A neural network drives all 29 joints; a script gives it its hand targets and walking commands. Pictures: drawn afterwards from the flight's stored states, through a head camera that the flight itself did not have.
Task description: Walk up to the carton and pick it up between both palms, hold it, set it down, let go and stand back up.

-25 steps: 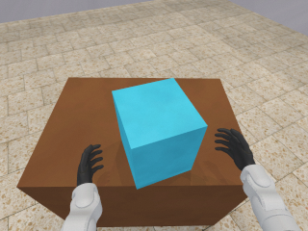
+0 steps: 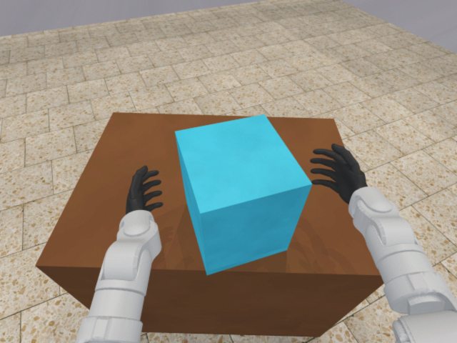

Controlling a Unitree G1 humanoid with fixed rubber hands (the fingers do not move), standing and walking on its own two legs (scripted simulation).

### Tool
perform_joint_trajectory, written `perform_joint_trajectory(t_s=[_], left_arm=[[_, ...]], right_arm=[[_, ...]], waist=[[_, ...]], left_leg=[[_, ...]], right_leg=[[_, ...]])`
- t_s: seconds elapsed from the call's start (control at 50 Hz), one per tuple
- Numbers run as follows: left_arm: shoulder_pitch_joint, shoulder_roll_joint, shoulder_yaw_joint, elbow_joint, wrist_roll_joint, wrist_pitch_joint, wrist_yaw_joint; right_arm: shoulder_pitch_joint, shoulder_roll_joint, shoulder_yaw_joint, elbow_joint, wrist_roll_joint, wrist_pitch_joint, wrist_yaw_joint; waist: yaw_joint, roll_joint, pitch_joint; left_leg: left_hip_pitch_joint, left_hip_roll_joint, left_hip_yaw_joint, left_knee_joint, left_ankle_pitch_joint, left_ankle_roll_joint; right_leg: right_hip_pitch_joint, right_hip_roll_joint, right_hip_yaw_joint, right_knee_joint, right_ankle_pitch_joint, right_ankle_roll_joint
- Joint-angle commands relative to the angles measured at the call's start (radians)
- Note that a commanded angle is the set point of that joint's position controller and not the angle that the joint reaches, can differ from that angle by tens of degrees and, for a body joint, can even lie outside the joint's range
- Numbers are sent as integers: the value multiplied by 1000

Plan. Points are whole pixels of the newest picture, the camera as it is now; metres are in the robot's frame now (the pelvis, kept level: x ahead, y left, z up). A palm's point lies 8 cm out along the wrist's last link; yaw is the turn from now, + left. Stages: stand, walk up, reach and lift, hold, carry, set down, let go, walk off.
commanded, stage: reach and lift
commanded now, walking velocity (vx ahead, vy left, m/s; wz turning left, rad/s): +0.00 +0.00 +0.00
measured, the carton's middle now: (235, 195) +0.44 +0.03 -0.01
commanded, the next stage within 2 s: none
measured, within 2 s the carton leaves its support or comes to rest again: neither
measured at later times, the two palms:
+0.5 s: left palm (129, 179) +0.37 +0.21 +0.10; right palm (337, 148) +0.46 -0.16 +0.13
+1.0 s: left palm (146, 188) +0.40 +0.20 +0.04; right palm (323, 165) +0.48 -0.15 +0.06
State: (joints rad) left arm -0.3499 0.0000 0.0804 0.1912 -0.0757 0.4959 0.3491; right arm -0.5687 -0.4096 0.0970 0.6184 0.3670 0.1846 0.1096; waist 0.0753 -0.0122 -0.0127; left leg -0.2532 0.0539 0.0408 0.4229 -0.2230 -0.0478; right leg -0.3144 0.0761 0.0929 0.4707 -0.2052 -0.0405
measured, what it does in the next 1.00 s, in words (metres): stands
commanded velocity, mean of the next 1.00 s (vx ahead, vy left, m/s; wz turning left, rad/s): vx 0.00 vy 0.00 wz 0.00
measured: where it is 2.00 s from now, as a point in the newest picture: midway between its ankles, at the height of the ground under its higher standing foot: outside the picture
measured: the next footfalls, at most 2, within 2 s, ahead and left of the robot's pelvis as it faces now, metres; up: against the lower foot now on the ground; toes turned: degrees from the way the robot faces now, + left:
none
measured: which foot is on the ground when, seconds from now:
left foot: down 0.00-1.00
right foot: down 0.00-1.00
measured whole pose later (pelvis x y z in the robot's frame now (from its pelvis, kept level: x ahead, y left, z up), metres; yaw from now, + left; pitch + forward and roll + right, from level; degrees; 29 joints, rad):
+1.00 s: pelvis +0.03 +0.00 +0.00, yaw +0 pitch +13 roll +0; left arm -0.64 0.00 0.15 0.72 -0.07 0.13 0.27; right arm -0.80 -0.39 0.15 1.04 0.42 -0.04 0.10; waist 0.15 -0.01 -0.09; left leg -0.41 0.06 0.04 0.42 -0.24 -0.05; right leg -0.46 0.08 0.09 0.44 -0.20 -0.04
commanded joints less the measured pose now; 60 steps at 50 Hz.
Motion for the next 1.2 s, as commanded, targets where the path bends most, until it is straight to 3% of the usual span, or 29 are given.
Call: perform_joint_trajectory(t_s=[0.0, 0.06, 0.08, 0.1, 0.16, 0.18, 0.22, 0.26, 0.32, 0.34, 0.4, 0.42, 0.44, 0.48, 0.5, 0.54, 0.58, 0.6, 0.62, 0.64, 0.66, 0.74, 0.76, 0.8, 0.84, 0.88, 1.02, 1.12, 1.18], left_arm=[[-615, 107, 65, -183, -36, -9, -19], [-643, 151, 119, -222, -27, -27, -17], [-646, 154, 138, -96, -21, -14, -25], [-687, 130, 93, -291, -38, -31, -18], [-705, 138, 79, -255, -40, -22, -28], [-700, 138, 69, -260, -63, -23, -39], [-743, 207, 121, -292, -53, -25, -36], [-788, 194, 75, -232, -71, -19, -29], [-779, 147, 58, -135, -50, 1, -36], [-807, 154, 59, -225, -72, -6, -27], [-832, 193, 53, -197, -87, -8, -15], [-856, 187, 62, -248, -77, 0, -10], [-851, 219, 88, -159, -73, 0, -15], [-886, 190, 52, -114, -72, 7, -19], [-881, 193, 60, -38, -87, 5, -20], [-904, 203, 83, 34, -74, -3, -25], [-936, 177, 47, 62, -86, -47, -28], [-927, 209, 88, 55, -70, -52, -29], [-928, 174, 60, 63, -68, -66, -26], [-910, 156, 74, -4, -59, -87, -33], [-894, 169, 105, 39, -35, -98, -34], [-833, 93, 66, 110, -2, -172, -54], [-819, 116, 104, 162, 3, -186, -64], [-834, 131, 130, 210, 40, -252, -74], [-746, 139, 136, 138, 58, -342, -74], [-766, 147, 146, 185, 39, -411, -71], [-753, 90, 105, 502, 23, -582, -101], [-737, 6, 54, 401, 35, -684, -86], [-759, 42, 67, 466, 4, -732, -98]], right_arm=[[-588, -250, -39, -178, 98, -34, -29], [-623, -257, -26, -194, 99, -37, -35], [-635, -242, -12, -101, 96, -17, -40], [-638, -256, -28, -132, 111, -30, -34], [-653, -273, -33, -67, 144, -30, -31], [-651, -276, -36, -88, 133, -31, -36], [-702, -263, -15, -137, 154, -34, -43], [-758, -276, -30, -62, 152, -26, -34], [-775, -255, -3, 63, 161, -25, -24], [-817, -278, -22, -78, 157, -32, -22], [-834, -297, -19, -20, 170, -32, -12], [-852, -293, -28, -45, 181, -35, -20], [-857, -259, -2, -42, 169, -29, -24], [-883, -276, -21, 32, 154, -25, -21], [-904, -262, 12, 17, 162, -17, -14], [-929, -254, 5, 70, 142, -9, -9], [-916, -225, -1, 111, 121, -12, -3], [-947, -235, 3, 54, 115, -24, -13], [-912, -230, -8, 113, 109, -27, -8], [-892, -216, -3, 67, 114, -52, -25], [-893, -219, 17, 139, 106, -54, -24], [-804, -181, 15, 331, 87, -95, 0], [-825, -157, 57, 309, 101, -111, -8], [-838, -112, 79, 267, 70, -136, -2], [-786, -118, 52, 198, 69, -225, -17], [-839, -123, 48, 143, 43, -279, -17], [-889, -91, 79, 247, 12, -396, -21], [-806, -64, 84, 327, 10, -476, -21], [-824, -74, 66, 354, -13, -481, -22]], waist=[[129, -45, -497], [158, -59, -613], [192, -64, -519], [144, 2, -620], [121, 45, -603], [98, 1, -634], [156, 20, -703], [129, 58, -650], [142, 46, -590], [151, 39, -712], [162, 37, -699], [155, 80, -739], [175, 29, -704], [142, 57, -700], [178, 15, -665], [183, -15, -659], [161, 22, -683], [189, -12, -734], [162, 3, -721], [156, 35, -795], [194, 25, -779], [157, 64, -720], [190, 13, -712], [204, -32, -705], [205, 8, -784], [215, -57, -813], [210, -115, -854], [174, -23, -1041], [157, -73, -1054]], left_leg=[[-18, -40, 13, -55, 231, 6], [-59, -51, 13, -46, 260, 7], [-47, -51, 14, -41, 286, 8], [23, -53, 16, -36, 374, -15], [63, -50, -3, 1, 421, -32], [58, -51, 0, 0, 409, -28], [22, -60, 22, 10, 450, -31], [27, -54, -6, -3, 422, -35], [41, -39, -1, 9, 426, -47], [88, -35, -9, 10, 456, -42], [83, -31, -18, 39, 533, -60], [113, -35, -10, 47, 576, -69], [25, -45, -3, 38, 498, -44], [54, -41, -10, 33, 483, -50], [-14, -42, -3, 20, 425, -32], [-48, -41, -1, -7, 368, -24], [-43, -40, 0, -3, 368, -21], [-36, -45, 7, 6, 416, -18], [-21, -41, -4, 6, 409, -26], [21, -49, 11, 36, 511, -41], [-19, -44, 3, 48, 542, -45], [27, -31, -5, 40, 581, -58], [-55, -50, 19, 53, 569, -54], [-158, -63, 26, 4, 491, -17], [-182, -71, 41, 25, 533, -38], [-279, -67, 55, 9, 464, -7], [-372, -44, 62, 34, 389, 6], [-233, -21, 48, 96, 590, -55], [-275, -21, 49, 92, 542, -36]], right_leg=[[272, -10, -6, -74, 337, 7], [357, -27, 12, -41, 441, 20], [291, -23, 7, -45, 441, 27], [306, -5, -22, -28, 530, 20], [274, 6, -26, -52, 539, -6], [283, 2, -25, -56, 602, -5], [359, -1, -17, -26, 675, 15], [263, 4, -33, -46, 559, 5], [237, 4, -38, -94, 564, -29], [215, 13, -54, -62, 541, -6], [195, 26, -52, -95, 550, -43], [211, 32, -60, -76, 584, -32], [243, 19, -46, -72, 585, -19], [202, 13, -63, -76, 576, -19], [203, 7, -55, -65, 556, -10], [185, 4, -61, -42, 479, 19], [160, -6, -54, -49, 465, 10], [223, -6, -52, -35, 546, 19], [183, 7, -62, -31, 513, 19], [204, 9, -63, -20, 661, 17], [200, 7, -53, -2, 673, 21], [150, 8, -59, -26, 663, -1], [211, 1, -45, -37, 730, -15], [314, -20, -40, 24, 743, 43], [384, -27, -31, 51, 862, 45], [397, -26, -35, 86, 849, 55], [344, -40, -24, 104, 791, 59], [247, -12, -56, 96, 823, 45], [235, -20, -50, 94, 814, 68]])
